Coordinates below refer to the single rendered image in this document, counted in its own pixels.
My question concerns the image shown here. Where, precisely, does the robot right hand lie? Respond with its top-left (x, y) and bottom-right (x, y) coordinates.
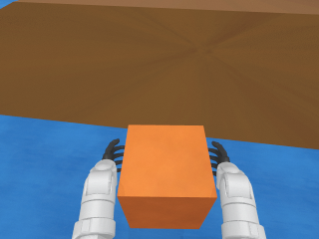
top-left (208, 141), bottom-right (230, 176)

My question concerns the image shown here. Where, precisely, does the robot left hand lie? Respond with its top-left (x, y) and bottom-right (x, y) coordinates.
top-left (102, 138), bottom-right (126, 172)

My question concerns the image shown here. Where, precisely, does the robot right forearm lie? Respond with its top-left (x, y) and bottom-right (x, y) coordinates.
top-left (216, 161), bottom-right (266, 239)

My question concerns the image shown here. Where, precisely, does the robot left forearm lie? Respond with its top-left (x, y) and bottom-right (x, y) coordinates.
top-left (72, 159), bottom-right (118, 239)

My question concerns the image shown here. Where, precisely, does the carton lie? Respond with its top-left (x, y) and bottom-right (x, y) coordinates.
top-left (117, 124), bottom-right (217, 229)

